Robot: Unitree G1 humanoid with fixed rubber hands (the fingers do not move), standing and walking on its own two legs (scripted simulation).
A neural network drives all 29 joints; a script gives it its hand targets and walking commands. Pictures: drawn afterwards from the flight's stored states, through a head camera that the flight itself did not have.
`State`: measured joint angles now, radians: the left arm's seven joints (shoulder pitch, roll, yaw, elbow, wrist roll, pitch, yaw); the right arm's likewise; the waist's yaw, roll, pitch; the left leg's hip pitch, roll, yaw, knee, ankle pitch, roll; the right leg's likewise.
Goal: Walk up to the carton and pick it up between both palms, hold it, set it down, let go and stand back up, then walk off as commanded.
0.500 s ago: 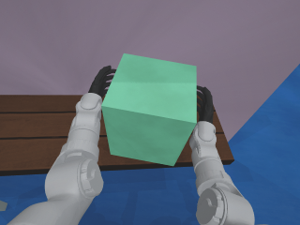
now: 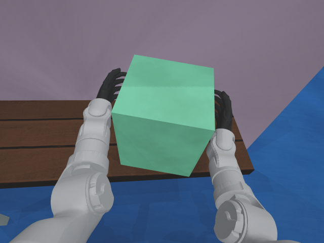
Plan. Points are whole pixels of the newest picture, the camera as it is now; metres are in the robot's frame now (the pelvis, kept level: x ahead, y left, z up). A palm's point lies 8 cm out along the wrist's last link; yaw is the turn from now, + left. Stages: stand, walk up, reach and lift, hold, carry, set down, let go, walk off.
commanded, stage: reach and lift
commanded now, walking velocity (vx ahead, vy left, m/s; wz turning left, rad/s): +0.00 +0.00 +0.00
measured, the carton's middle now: (163, 120) +0.42 -0.02 +0.03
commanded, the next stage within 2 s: none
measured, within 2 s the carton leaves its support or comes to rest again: leaves its support in 0.68 s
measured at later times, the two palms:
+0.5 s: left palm (104, 102) +0.42 +0.13 +0.10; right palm (223, 124) +0.36 -0.16 +0.08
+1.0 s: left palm (100, 101) +0.38 +0.13 +0.14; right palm (234, 119) +0.34 -0.17 +0.13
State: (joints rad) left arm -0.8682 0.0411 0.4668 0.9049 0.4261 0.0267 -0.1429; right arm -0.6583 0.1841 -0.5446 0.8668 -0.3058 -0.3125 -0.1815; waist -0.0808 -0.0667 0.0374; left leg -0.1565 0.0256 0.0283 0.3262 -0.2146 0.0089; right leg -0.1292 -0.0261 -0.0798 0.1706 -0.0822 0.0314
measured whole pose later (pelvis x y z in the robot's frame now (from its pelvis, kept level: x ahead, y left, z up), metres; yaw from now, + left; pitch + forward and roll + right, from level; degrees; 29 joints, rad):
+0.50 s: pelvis +0.00 -0.01 +0.00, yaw +1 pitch +2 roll -1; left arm -0.79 0.05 0.36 0.85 0.34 0.07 -0.09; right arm -0.63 0.12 -0.38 0.91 -0.20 -0.31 -0.22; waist -0.07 -0.05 0.02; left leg -0.14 0.03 0.02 0.31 -0.20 0.00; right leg -0.11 -0.02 -0.10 0.17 -0.09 0.02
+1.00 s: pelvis -0.03 -0.01 +0.00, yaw +1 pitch -5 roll -1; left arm -0.78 0.04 0.31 0.72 0.31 0.28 -0.05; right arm -0.66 0.05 -0.25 0.83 -0.04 -0.08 -0.19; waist -0.08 -0.07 0.03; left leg -0.04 0.02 0.03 0.30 -0.18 0.00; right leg -0.04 -0.03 -0.09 0.20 -0.08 0.02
